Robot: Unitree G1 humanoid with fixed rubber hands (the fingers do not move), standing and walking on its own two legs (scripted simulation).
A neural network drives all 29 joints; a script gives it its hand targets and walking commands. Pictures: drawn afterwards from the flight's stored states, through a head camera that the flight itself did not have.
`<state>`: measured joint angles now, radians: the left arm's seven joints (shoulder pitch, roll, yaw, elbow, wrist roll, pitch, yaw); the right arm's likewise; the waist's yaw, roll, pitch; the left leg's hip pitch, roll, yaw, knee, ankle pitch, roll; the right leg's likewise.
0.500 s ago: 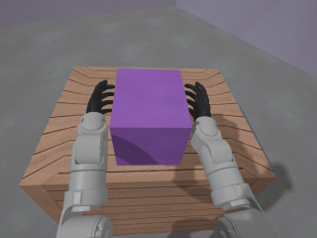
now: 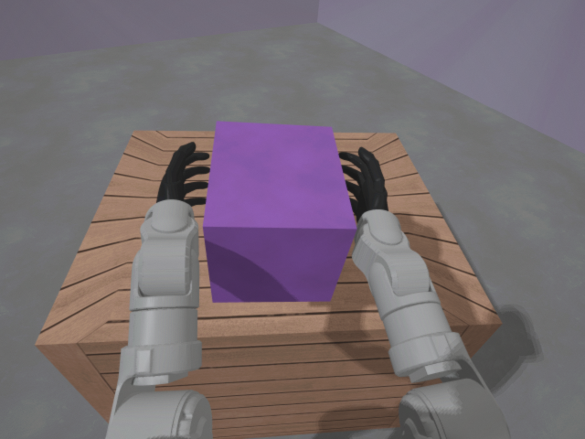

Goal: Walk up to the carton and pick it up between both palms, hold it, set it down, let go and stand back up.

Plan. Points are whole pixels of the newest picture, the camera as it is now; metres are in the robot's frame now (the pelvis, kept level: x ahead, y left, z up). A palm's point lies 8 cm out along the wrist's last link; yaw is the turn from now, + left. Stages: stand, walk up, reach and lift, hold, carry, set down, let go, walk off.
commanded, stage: hold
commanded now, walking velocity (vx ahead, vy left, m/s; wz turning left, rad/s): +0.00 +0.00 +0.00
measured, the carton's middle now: (273, 212) +0.37 +0.01 +0.15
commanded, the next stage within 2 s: none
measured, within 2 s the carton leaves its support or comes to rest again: neither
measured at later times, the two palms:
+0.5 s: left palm (172, 207) +0.36 +0.13 +0.17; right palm (367, 207) +0.36 -0.12 +0.17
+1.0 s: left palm (173, 206) +0.36 +0.13 +0.17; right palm (367, 207) +0.36 -0.12 +0.17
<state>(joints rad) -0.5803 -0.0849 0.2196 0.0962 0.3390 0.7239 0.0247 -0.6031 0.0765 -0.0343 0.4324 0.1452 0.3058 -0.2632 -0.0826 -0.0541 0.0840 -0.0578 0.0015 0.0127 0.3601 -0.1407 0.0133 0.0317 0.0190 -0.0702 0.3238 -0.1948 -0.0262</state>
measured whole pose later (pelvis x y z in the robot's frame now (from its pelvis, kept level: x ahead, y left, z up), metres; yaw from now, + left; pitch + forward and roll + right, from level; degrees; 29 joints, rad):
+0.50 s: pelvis +0.01 +0.00 +0.00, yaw +0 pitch -9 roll -1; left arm -0.53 -0.08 0.21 0.01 0.32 0.73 0.01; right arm -0.57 0.07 0.01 0.35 0.18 0.32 -0.30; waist -0.09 -0.06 0.10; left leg -0.06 0.00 0.00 0.36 -0.15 0.01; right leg 0.04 0.02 -0.08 0.31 -0.20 -0.03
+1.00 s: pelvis +0.00 +0.00 +0.00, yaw +0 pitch -9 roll -1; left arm -0.54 -0.09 0.21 0.03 0.34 0.74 0.02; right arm -0.58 0.08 -0.01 0.37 0.17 0.31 -0.28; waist -0.09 -0.06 0.10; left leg -0.05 0.00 0.00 0.36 -0.15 0.01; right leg 0.05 0.02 -0.08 0.31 -0.19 -0.03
